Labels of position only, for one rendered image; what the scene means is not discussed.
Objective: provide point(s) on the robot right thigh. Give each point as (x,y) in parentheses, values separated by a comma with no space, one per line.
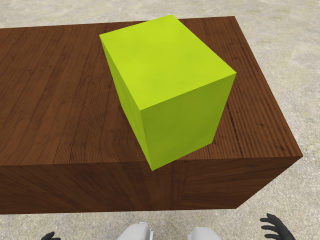
(203,233)

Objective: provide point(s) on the pedestal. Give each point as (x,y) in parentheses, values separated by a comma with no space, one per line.
(66,145)

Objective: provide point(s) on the robot right hand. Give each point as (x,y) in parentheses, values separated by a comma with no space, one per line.
(282,231)

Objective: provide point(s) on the carton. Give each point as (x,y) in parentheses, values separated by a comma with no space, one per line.
(172,87)

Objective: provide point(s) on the robot thigh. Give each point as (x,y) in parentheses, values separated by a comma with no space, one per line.
(137,232)
(203,233)

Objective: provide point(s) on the robot left thigh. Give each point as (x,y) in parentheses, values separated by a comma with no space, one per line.
(137,232)

